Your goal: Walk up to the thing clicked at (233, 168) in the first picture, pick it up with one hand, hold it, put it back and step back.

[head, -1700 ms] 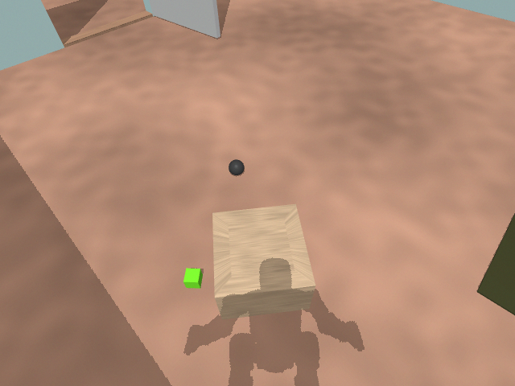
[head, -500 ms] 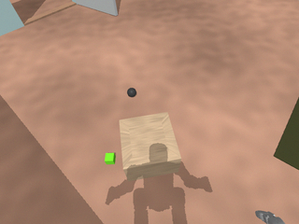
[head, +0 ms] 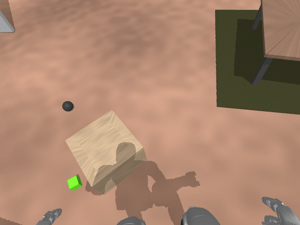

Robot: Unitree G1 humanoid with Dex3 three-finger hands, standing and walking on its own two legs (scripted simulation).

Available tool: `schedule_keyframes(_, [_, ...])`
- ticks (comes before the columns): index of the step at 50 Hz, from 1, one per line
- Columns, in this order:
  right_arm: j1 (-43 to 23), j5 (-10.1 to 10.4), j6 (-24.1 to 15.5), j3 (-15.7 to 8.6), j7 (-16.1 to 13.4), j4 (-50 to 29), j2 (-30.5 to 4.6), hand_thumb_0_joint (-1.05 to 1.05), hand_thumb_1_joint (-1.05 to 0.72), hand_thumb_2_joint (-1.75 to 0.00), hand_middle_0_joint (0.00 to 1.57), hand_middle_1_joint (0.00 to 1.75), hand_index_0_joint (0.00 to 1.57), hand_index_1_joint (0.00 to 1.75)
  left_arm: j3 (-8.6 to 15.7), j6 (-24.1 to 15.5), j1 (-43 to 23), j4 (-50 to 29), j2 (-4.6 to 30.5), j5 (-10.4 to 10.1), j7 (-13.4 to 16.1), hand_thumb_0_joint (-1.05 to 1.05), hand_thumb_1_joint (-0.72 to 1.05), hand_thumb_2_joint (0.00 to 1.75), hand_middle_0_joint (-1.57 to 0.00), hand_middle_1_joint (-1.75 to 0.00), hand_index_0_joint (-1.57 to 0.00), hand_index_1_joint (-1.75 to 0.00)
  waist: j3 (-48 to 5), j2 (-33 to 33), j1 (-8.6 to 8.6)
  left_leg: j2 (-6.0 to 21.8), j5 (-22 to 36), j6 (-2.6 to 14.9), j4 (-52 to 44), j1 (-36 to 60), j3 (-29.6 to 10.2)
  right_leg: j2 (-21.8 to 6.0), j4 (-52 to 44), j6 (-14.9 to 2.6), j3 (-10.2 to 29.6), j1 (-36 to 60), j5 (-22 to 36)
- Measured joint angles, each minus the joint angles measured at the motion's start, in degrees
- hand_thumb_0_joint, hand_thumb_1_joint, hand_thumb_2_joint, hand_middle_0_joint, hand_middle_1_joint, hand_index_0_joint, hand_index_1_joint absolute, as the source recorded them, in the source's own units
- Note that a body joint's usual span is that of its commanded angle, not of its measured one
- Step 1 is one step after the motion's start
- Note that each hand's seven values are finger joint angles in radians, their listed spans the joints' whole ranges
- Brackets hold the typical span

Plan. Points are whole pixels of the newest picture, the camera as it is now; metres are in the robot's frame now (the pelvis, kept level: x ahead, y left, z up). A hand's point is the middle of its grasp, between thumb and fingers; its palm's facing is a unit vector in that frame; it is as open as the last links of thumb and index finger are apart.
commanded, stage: walk up
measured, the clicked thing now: (67, 106) +1.05 +0.72 -0.70
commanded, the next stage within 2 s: stand in 1.96 s
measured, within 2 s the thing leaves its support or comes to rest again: neither
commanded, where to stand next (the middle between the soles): +0.04 +0.00 m, yaw -46 degrees
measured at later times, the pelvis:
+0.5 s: pelvis -0.02 +0.06 +0.01, yaw -23 degrees
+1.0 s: pelvis -0.02 +0.04 +0.00, yaw -37 degrees
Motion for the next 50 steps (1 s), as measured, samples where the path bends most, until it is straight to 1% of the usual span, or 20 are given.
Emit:
schedule_keyframes(1, [-0.12,0.01,0.61,0.17,-0.16,0.24,0.1,0.01,-0.9,-0.9,0.2,0.3,0.2,0.3,-0.23,-0.29,0.38,-0.93,-0.12,0.01,0.34,0.01,0.91,0.9,-0.2,-0.3,-0.2,-0.3,-0.01,-0.41,0.95,-2.15,-2.96,-0.69,4.8,-2.14,-2.91,0.28,0.53,-0.26,1.63,-0.6,-0.07])
schedule_keyframes(3, [-0.58,0.26,0.96,0.74,-0.24,0.31,0.36,0.01,-0.9,-0.9,0.2,0.3,0.2,0.29,-0.7,-0.52,1.12,-2.0,-0.32,-0.37,0.92,0.01,0.91,0.9,-0.2,-0.3,-0.2,-0.3,0.2,-1.23,2.21,-4.99,-4.67,-1.77,11.58,-5.72,-6.96,0.81,-0.71,-0.45,4.77,-0.57,1.14])
schedule_keyframes(7, [-0.13,1.36,0.03,1.5,-0.61,-0.77,0.92,0.01,-0.9,-0.9,0.2,0.3,0.2,0.29,-1.15,0.13,1.26,-2.48,-0.28,-0.81,1.44,0.01,0.9,0.9,-0.2,-0.3,-0.2,-0.3,-0.27,-2.22,2.56,-4.9,-1.09,-2.17,12.57,-10.3,-11.15,1.54,-3.89,0.02,8.37,-0.13,3.74])
schedule_keyframes(13, [1.34,1.16,-1.39,1.51,-2.0,-0.94,0.27,0.01,-0.9,-0.9,0.2,0.3,0.2,0.3,-0.85,2.01,0.37,-4.5,-0.03,0.47,0.15,0.01,0.9,0.9,-0.2,-0.31,-0.21,-0.3,-1.91,-3.77,3.31,-5.3,3.11,-1.06,-0.84,-7.66,-12.8,3.26,-0.89,1.46,13.27,-3.34,3.58])
schedule_keyframes(16, [2.09,0.66,-2.97,1.19,-3.2,-0.22,0.8,0.01,-0.9,-0.9,0.2,0.3,0.2,0.3,-0.26,3.29,-0.99,-5.32,1.23,0.19,-0.49,0.01,0.9,0.9,-0.2,-0.31,-0.21,-0.3,-1.93,-6.52,2.92,-7.25,10.02,-0.82,-9.77,-3.87,-11.33,3.48,3.83,2.62,15.72,-6.11,2.01])
schedule_keyframes(17, [2.44,0.15,-3.38,1.37,-3.5,0.04,1.45,0.01,-0.9,-0.9,0.2,0.3,0.2,0.3,0.29,3.75,-1.79,-4.91,1.57,-0.03,-0.44,0.01,0.9,0.9,-0.2,-0.31,-0.21,-0.3,-1.53,-8.18,2.99,-7.65,10.29,-1.06,-9.42,-3.67,-10.08,3.77,6.19,1.89,17.11,-6.82,-0.48])
schedule_keyframes(18, [2.96,-0.17,-3.57,1.77,-3.57,0.17,1.78,0.01,-0.9,-0.9,0.2,0.3,0.2,0.3,0.64,4.1,-2.18,-4.41,1.64,0.0,-0.25,0.01,0.9,0.9,-0.2,-0.31,-0.2,-0.3,-1.58,-8.92,3.06,-7.18,10.04,-1.17,-9.04,-3.63,-9.1,4.72,9.89,1.58,17.12,-8.03,-3.83])
schedule_keyframes(20, [3.57,-0.27,-3.62,2.35,-3.33,0.62,1.93,0.01,-0.9,-0.9,0.2,0.3,0.2,0.3,0.59,4.41,-1.91,-3.4,1.73,0.27,-0.28,0.01,0.9,0.9,-0.2,-0.3,-0.2,-0.3,-1.84,-8.46,2.4,-4.82,9.97,-0.75,-9.49,-3.03,-8.29,6.28,19.23,1.88,13.71,-10.32,-8.13])
schedule_keyframes(22, [4.21,-0.4,-3.86,2.4,-3.53,0.82,2.21,0.01,-0.9,-0.9,0.21,0.3,0.2,0.3,0.67,4.21,-1.17,-2.48,2.28,0.15,-1.19,0.01,0.91,0.9,-0.2,-0.3,-0.2,-0.3,-2.03,-8.17,1.72,-2.72,11.17,-0.73,-11.88,-1.92,-7.58,5.9,26.04,1.92,10.9,-11.16,-7.59])
schedule_keyframes(24, [5.32,-0.4,-4.69,2.5,-3.71,0.69,2.18,0.01,-0.9,-0.9,0.21,0.3,0.2,0.3,1.29,4.1,-0.38,-1.79,2.84,-0.43,-2.22,0.01,0.91,0.9,-0.2,-0.3,-0.2,-0.3,-2.68,-8.39,1.43,-1.39,12.78,-1.22,-14.59,-1.45,-6.6,4.47,27.69,1.76,10.27,-10.7,-5.35])
schedule_keyframes(27, [6.91,-0.63,-5.74,2.58,-3.27,0.36,0.95,0.01,-0.9,-0.9,0.21,0.3,0.2,0.3,1.96,3.9,0.75,-0.86,3.22,-1.07,-3.32,0.01,0.91,0.9,-0.2,-0.3,-0.2,-0.3,-3.34,-8.39,1.2,-0.07,13.98,-1.46,-16.66,-1.49,-4.98,1.67,21.85,2.25,10.26,-7.48,-4.76])
schedule_keyframes(31, [8.2,-1.4,-5.96,2.16,-2.32,-0.73,-1.77,0.01,-0.9,-0.9,0.21,0.3,0.2,0.3,1.9,3.02,2.12,1.24,2.83,-1.26,-3.58,0.01,0.91,0.9,-0.2,-0.3,-0.2,-0.3,-3.84,-7.29,0.88,1.79,12.93,-1.37,-15.15,-2.01,-2.2,-1.6,8.52,2.39,7.82,-1.37,-9.82])
schedule_keyframes(33, [8.43,-1.36,-5.51,1.81,-1.97,-1.23,-3.1,0.01,-0.9,-0.9,0.21,0.3,0.21,0.3,1.64,1.91,2.79,2.5,2.52,-1.13,-3.12,0.01,0.91,0.9,-0.2,-0.3,-0.2,-0.3,-4.23,-6.08,0.56,3.17,11.32,-1.69,-12.19,-3.04,-1.29,-1.83,-0.23,1.77,5.97,2.59,-8.08])
schedule_keyframes(34, [8.24,-1.16,-5.14,1.44,-1.97,-1.1,-3.88,0.01,-0.9,-0.9,0.21,0.3,0.2,0.3,1.61,1.25,2.57,3.45,1.78,-0.95,-2.7,0.01,0.91,0.9,-0.2,-0.3,-0.2,-0.3,-3.67,-4.17,0.19,4.66,10.12,-1.37,-9.84,-3.68,-1.91,-0.62,-2.32,1.96,5.24,3.74,-3.7])
schedule_keyframes(35, [8.14,-0.88,-4.64,1.0,-2.11,-0.64,-4.42,0.01,-0.9,-0.9,0.21,0.3,0.2,0.3,1.44,0.71,2.33,4.13,0.89,-0.73,-2.35,0.01,0.91,0.9,-0.2,-0.3,-0.2,-0.3,-2.99,-1.94,-0.32,5.77,8.83,-0.28,-7.22,-4.34,-3.72,0.8,-2.42,2.05,4.33,4.56,-2.77])
schedule_keyframes(36, [8.15,-0.54,-3.99,0.82,-2.32,0.07,-4.36,0.01,-0.9,-0.9,0.2,0.3,0.2,0.3,1.18,0.21,2.59,4.27,0.35,-0.42,-2.03,0.01,0.91,0.9,-0.2,-0.3,-0.2,-0.3,-3.11,-1.02,-0.39,4.95,6.27,-0.22,-4.1,-5.32,-5.76,1.3,-1.75,2.01,4.21,4.64,-3.11])
schedule_keyframes(39, [7.7,-0.17,-3.01,1.67,-2.61,2.09,-3.11,0.01,-0.9,-0.9,0.2,0.3,0.2,0.3,0.52,-0.56,4.36,3.85,-0.27,-0.43,-1.4,0.01,0.9,0.9,-0.2,-0.3,-0.2,-0.3,-4.57,-2.07,1.85,-0.22,-0.07,-0.49,3.81,-7.84,-7.93,0.75,-0.35,1.1,7.67,3.88,-3.99])
schedule_keyframes(45, [6.29,-0.04,-3.96,3.09,-2.18,3.01,-1.27,0.01,-0.9,-0.9,0.2,0.3,0.2,0.3,-0.43,-1.48,5.8,3.99,-0.39,-0.94,-0.03,0.01,0.9,0.9,-0.2,-0.31,-0.21,-0.3,-4.78,-1.41,3.2,-2.43,4.99,-0.26,2.86,-10.59,-9.21,1.6,-0.94,1.75,10.82,4.36,-3.62])
schedule_keyframes(48, [5.22,0.0,-4.17,3.21,-2.11,3.19,-0.39,0.01,-0.9,-0.9,0.2,0.3,0.2,0.3,-0.69,-1.47,5.59,3.78,0.24,-1.08,0.49,0.01,0.9,0.9,-0.2,-0.31,-0.21,-0.3,-4.36,-1.7,3.41,-3.17,6.5,0.25,-1.66,-9.52,-9.35,2.02,1.13,2.44,11.96,3.43,-4.71])
schedule_keyframes(50, [4.78,0.02,-4.7,3.03,-2.11,3.09,0.09,0.01,-0.9,-0.9,0.2,0.3,0.2,0.3,-0.85,-1.14,5.04,3.57,0.86,-1.34,0.75,0.01,0.9,0.9,-0.2,-0.31,-0.21,-0.3,-4.17,-2.42,3.13,-4.13,9.91,0.84,-7.46,-7.13,-8.93,1.93,3.85,3.13,12.55,2.12,-6.22])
